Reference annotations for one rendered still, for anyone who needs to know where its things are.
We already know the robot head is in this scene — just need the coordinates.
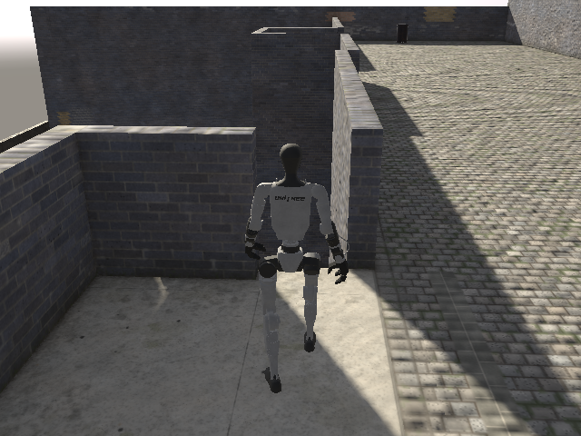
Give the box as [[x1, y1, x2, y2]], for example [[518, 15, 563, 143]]
[[275, 144, 306, 187]]

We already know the right robot upper arm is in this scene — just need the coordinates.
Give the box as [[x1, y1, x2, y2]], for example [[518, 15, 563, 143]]
[[310, 183, 334, 235]]

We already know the right robot forearm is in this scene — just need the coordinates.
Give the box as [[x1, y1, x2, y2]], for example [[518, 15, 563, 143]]
[[325, 221, 345, 263]]

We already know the left robot hand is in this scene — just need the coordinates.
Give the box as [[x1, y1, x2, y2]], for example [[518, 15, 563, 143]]
[[245, 243, 266, 260]]

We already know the right robot thigh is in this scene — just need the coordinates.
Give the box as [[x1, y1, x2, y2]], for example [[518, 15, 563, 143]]
[[302, 253, 320, 302]]

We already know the left robot upper arm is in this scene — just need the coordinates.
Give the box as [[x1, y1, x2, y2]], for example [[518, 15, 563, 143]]
[[248, 183, 272, 232]]

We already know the right robot hand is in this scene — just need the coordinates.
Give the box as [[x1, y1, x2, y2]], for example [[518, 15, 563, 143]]
[[328, 259, 349, 284]]

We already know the left robot forearm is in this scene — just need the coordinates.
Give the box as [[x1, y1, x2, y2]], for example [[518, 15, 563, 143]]
[[244, 217, 258, 247]]

